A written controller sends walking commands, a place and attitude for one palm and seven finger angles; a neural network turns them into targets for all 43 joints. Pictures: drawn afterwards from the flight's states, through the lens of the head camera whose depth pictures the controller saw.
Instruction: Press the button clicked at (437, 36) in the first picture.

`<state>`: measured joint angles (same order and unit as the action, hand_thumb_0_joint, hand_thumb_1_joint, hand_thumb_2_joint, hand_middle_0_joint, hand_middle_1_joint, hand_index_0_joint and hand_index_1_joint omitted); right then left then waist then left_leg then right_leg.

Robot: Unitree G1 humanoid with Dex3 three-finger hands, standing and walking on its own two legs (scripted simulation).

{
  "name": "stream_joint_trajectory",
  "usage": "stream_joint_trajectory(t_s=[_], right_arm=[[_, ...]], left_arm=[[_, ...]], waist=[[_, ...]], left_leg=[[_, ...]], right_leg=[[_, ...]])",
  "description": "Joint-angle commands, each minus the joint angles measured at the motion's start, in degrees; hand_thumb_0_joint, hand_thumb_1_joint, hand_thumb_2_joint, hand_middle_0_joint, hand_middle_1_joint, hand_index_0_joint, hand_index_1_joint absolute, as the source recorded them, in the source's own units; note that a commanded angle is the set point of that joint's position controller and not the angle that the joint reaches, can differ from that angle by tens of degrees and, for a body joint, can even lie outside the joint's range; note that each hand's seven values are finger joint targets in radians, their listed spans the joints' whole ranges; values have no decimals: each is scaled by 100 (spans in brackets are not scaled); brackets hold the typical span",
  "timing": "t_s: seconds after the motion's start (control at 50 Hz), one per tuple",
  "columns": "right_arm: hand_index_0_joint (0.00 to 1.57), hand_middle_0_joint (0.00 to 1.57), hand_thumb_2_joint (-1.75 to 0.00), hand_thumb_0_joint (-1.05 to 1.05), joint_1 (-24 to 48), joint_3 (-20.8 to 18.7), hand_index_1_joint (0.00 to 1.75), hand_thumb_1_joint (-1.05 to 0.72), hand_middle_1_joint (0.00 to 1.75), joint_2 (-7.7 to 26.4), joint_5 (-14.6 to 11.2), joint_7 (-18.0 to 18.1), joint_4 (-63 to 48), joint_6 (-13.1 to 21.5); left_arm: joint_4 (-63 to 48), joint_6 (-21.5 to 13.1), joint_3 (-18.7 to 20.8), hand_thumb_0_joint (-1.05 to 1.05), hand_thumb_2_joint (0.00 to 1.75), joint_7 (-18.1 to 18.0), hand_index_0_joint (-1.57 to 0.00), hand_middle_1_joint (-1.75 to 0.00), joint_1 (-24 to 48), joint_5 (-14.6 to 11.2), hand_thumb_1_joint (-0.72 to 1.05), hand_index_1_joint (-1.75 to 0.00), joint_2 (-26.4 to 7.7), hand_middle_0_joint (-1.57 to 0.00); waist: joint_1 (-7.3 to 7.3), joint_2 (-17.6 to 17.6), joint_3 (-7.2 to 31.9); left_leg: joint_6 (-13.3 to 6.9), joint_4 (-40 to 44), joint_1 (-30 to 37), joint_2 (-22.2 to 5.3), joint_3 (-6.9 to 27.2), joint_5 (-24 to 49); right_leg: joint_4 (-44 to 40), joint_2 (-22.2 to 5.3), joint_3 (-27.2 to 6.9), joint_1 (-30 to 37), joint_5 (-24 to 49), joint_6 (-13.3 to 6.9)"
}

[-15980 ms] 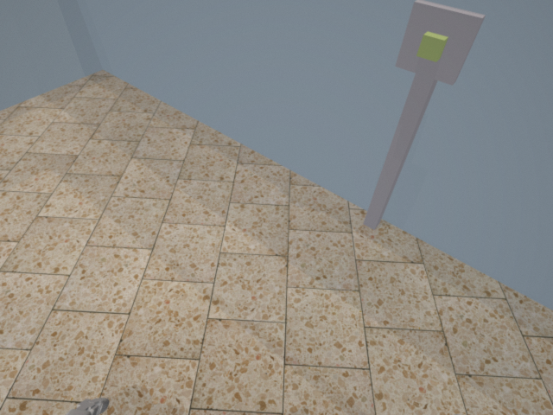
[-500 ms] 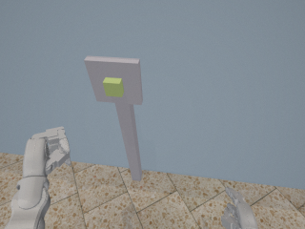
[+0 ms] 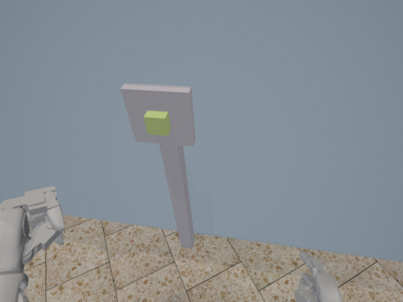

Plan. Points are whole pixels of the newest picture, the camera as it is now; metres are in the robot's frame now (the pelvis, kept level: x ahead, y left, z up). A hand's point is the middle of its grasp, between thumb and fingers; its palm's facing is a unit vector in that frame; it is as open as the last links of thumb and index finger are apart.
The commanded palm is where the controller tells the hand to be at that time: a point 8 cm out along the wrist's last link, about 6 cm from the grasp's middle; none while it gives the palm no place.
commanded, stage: draw the hand back to the body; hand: left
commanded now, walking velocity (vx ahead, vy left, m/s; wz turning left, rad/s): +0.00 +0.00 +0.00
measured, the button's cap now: (158, 122) +0.53 +0.20 +0.08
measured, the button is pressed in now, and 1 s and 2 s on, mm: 0 0 0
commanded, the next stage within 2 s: step back with the hand held close in 0.14 s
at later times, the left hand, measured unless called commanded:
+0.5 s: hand (59, 229) +0.17 +0.24 +0.15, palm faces +0.34 -0.82 -0.46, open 3.1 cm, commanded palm +0.11 +0.29 +0.17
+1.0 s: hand (13, 276) +0.10 +0.26 +0.15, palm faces +0.39 -0.82 -0.43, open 3.1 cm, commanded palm +0.04 +0.30 +0.17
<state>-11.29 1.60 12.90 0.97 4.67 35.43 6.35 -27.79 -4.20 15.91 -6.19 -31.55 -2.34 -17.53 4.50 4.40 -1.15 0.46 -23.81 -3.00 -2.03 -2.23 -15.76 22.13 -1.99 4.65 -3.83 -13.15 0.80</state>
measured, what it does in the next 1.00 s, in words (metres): shifts its weight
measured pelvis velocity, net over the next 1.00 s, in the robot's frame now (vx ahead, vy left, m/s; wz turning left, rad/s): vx -0.09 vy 0.02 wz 0.00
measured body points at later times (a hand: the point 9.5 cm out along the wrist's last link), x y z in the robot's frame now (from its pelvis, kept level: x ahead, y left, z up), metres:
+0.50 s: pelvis -0.02 +0.01 +0.00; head -0.01 -0.01 +0.45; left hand +0.15 +0.28 +0.17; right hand +0.16 -0.23 -0.09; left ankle -0.03 +0.12 -0.74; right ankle -0.01 -0.13 -0.74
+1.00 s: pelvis -0.09 +0.02 -0.02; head -0.08 +0.04 +0.43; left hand +0.07 +0.30 +0.18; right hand +0.08 -0.21 -0.09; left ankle -0.03 +0.12 -0.74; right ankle -0.01 -0.13 -0.74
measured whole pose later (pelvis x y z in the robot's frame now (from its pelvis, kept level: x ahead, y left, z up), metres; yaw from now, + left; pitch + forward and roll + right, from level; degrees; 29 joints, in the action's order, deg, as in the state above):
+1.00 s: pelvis -0.09 +0.02 -0.02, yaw +0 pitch +1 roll -2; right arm -11.9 0.8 12.7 0.6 5.5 32.2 3.5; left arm -34.9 -12.9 20.4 -9.3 -34.9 -1.0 -21.1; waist 0.4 0.5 -0.7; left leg -1.8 -36.1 -23.9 -1.4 -1.6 -12.9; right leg 30.9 -2.4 3.9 -22.8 -11.2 1.6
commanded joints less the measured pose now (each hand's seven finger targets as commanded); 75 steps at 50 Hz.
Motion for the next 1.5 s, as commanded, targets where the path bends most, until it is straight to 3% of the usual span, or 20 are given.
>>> stream_joint_trajectory(t_s=[0.0, 0.22, 0.26, 0.36, 0.46, 0.54, 0.76, 0.88, 0.94, 1.0, 1.04, 1.08, 1.16, 1.26, 1.32, 1.36, 1.38, 1.4, 1.44, 1.48], right_arm=[[20, 20, -90, 0, 746, -204, 30, -90, 30, 534, -6, 88, -886, 332], [20, 20, -90, 0, 788, -194, 30, -90, 30, 478, -6, 104, -884, 430], [20, 20, -90, 0, 673, -211, 30, -90, 30, 630, -27, 69, -1079, 209], [20, 20, -90, 0, 674, -297, 30, -90, 30, 628, -14, 24, -1109, -154], [20, 20, -90, 0, 665, -404, 30, -90, 30, 651, -58, 43, -1293, -312], [20, 20, -90, 0, 670, -436, 30, -90, 30, 650, -81, 73, -1378, -367], [20, 20, -90, 0, 562, -430, 30, -90, 30, 702, -90, 73, -1397, -167], [20, 20, -90, 0, 379, -408, 30, -90, 30, 675, -54, 121, -1213, -34], [20, 20, -90, 0, 420, -377, 30, -90, 30, 720, -41, 179, -1207, 38], [20, 20, -90, 0, 574, -388, 30, -90, 30, 699, -54, 199, -1305, 154], [20, 20, -90, 0, 575, -411, 30, -90, 30, 657, -18, 155, -1291, 237], [20, 20, -90, 0, 593, -421, 30, -90, 30, 713, 6, 87, -1252, 289], [20, 20, -90, 0, 435, -427, 30, -90, 30, 573, -13, -3, -1026, 238], [20, 20, -90, 0, 611, -473, 30, -90, 30, 476, -74, 17, -977, -13], [20, 20, -90, 0, 659, -440, 30, -90, 30, 494, -51, 71, -967, -103], [20, 20, -90, 0, 746, -427, 30, -90, 30, 703, -46, 119, -1093, 27], [20, 20, -90, 0, 778, -479, 30, -90, 30, 831, 2, 114, -1159, 156], [20, 20, -90, 0, 838, -469, 30, -90, 30, 731, 61, 123, -1125, 223], [20, 20, -90, 0, 660, -526, 30, -90, 30, 610, 76, 27, -974, 320], [20, 20, -90, 0, 602, -534, 30, -90, 30, 589, 57, -88, -873, 396]], left_arm=[[-1018, -370, 567, 0, 90, -125, -130, -150, 562, 20, 90, -150, -887, -130], [-1113, -435, 624, 0, 90, -153, -130, -150, 519, 11, 90, -150, -930, -130], [-1317, -629, 1288, 0, 90, -177, -130, -150, 1225, -31, 90, -150, -1504, -130], [-1146, -749, 829, 0, 90, -95, -130, -150, -14, 2, 90, -150, -980, -130], [-1572, -815, 1124, 0, 90, -161, -130, -150, -475, -37, 90, -150, -1244, -130], [-1655, -827, 1212, 0, 90, -193, -130, -150, -603, -44, 90, -150, -1320, -130], [-1738, -1030, 1160, 0, 90, -296, -130, -150, -396, 75, 90, -150, -1251, -130], [-1837, -1199, 1135, 0, 90, -445, -130, -150, -137, 105, 90, -150, -1314, -130], [-1855, -1263, 1133, 0, 90, -489, -130, -150, -141, 121, 90, -150, -1287, -130], [-1911, -1315, 1244, 0, 90, -448, -130, -150, -129, 216, 90, -150, -1305, -130], [-1873, -1380, 1367, 0, 90, -399, -130, -150, -356, 229, 90, -150, -1378, -130], [-1742, -1458, 1359, 0, 90, -318, -130, -150, -444, 228, 90, -150, -1309, -130], [-1882, -1517, 1277, 0, 90, -263, -130, -150, -382, 31, 90, -150, -1424, -130], [-1790, -1394, 1382, 0, 90, -363, -130, -150, -388, -12, 90, -150, -1604, -130], [-1820, -1354, 1357, 0, 90, -385, -130, -150, -274, 12, 90, -150, -1545, -130], [-1929, -1495, 1331, 0, 90, -346, -130, -150, -282, 32, 90, -150, -1507, -130], [-2016, -1561, 1361, 0, 90, -295, -130, -150, -239, 105, 90, -150, -1425, -130], [-2020, -1569, 1344, 0, 90, -276, -130, -150, -88, 138, 90, -150, -1472, -130], [-2024, -1532, 1347, 0, 90, -312, -130, -150, -108, 113, 90, -150, -1448, -130], [-2047, -1452, 1125, 0, 90, -331, -130, -150, -277, 27, 90, -150, -1260, -130]], waist=[[-58, -244, 128], [-24, -121, 90], [-315, -430, -421], [-373, -331, 454], [-371, -197, 1220], [-362, -156, 1188], [-434, -246, 553], [-508, -533, 504], [-517, -6, 408], [-418, 814, 572], [-386, 495, 685], [-399, 497, 381], [-486, -562, 1363], [-493, -1173, 907], [-550, -868, 570], [-495, 689, 599], [-486, 1544, 762], [-491, 1492, 682], [-413, 379, 889], [-373, 617, 1077]], left_leg=[[-141, 395, -224, 131, 110, 1303], [-120, 435, -266, 134, 112, 1118], [-229, 233, -863, 37, 185, 698], [-217, -14, -762, 25, 195, 1175], [-184, -74, -801, -124, 292, 2432], [-176, -20, -1047, -226, 414, 2581], [-371, 192, -2661, -258, 579, -683], [-211, -749, -1676, -30, 434, -964], [-313, 86, -2147, -383, 927, -1402], [-659, 1341, -3544, -1110, 1797, -1810], [-707, 861, -3406, -1016, 1521, -967], [-689, 760, -3954, -866, 1349, -1436], [-154, -670, -1517, -182, 503, 1562], [2, -1937, -1028, 283, 327, -157], [-89, -814, -961, 68, 514, 243], [-435, 854, -1961, -894, 1640, -704], [-813, 2079, -3394, -1638, 2595, -2475], [-1030, 2272, -3841, -1900, 2979, -2616], [-1031, 1468, -2651, -1635, 2267, -1303], [-737, 1484, -1976, -1282, 1659, -994]], right_leg=[[-397, 186, -161, -49, 875, -145], [-449, 178, -200, 1, 702, -148], [-818, -107, -618, -736, 581, -102], [-537, -308, -452, -620, 996, -124], [165, -198, -291, -178, 2162, -57], [473, -117, -222, -255, 2105, -21], [394, -221, -634, -512, 144, -64], [-387, -611, -884, -2113, -1451, -261], [179, -212, -568, -1810, -1455, -102], [2028, 403, -336, -191, -79, 57], [1887, 379, -523, -94, 262, 25], [1602, 383, -694, 165, 353, -8], [495, -355, -1335, -998, 2377, -255], [-603, -1100, -1741, -2532, 323, -709], [-227, -618, -1203, -2669, 100, -433], [1171, 378, -573, -1765, -727, -40], [2778, 898, -470, -421, -976, 65], [3877, 873, -780, -351, -1182, 30], [3981, 695, -911, -1268, -1434, -41], [3348, 681, -516, -1375, -1705, -90]])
